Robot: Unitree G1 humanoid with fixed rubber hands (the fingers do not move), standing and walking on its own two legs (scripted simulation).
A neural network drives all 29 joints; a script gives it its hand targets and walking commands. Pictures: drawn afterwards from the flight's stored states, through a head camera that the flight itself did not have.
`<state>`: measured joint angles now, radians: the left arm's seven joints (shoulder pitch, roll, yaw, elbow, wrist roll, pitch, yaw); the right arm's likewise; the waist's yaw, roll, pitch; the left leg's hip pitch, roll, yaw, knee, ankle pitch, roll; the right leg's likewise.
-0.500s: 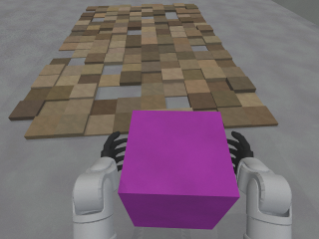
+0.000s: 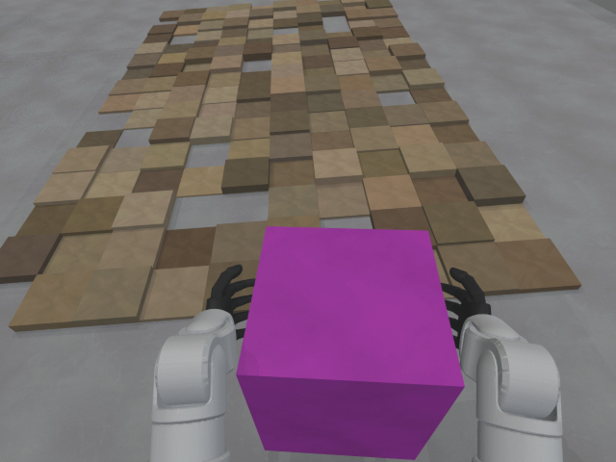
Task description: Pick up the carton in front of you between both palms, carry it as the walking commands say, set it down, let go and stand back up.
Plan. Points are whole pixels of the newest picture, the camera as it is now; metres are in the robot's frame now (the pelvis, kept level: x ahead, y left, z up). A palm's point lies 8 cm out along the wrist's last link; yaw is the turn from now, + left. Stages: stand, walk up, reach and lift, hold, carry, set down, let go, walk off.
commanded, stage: carry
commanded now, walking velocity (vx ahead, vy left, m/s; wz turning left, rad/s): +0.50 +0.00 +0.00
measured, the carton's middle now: (342, 346) +0.28 +0.00 +0.00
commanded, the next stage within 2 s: none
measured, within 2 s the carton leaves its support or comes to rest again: neither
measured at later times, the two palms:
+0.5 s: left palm (245, 121) +0.65 +0.17 +0.13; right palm (413, 118) +0.64 -0.13 +0.13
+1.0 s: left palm (275, 30) +1.04 +0.15 +0.15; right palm (395, 25) +1.05 -0.15 +0.15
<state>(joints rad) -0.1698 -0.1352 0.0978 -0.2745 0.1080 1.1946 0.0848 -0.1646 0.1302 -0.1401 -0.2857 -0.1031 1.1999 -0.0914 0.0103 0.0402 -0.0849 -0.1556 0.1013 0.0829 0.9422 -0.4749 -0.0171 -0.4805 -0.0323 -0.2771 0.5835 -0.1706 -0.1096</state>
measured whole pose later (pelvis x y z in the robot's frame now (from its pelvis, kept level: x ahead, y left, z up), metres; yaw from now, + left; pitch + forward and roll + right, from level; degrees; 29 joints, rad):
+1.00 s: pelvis +0.65 +0.00 +0.01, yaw -1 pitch +6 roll +0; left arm -0.91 -0.01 0.28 0.13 0.07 1.33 0.13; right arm -0.93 -0.05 -0.32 0.13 -0.05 1.36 -0.15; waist 0.06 0.02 0.05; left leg -0.53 0.00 0.03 1.36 -0.49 0.04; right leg -0.43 -0.02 -0.14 0.60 -0.29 -0.07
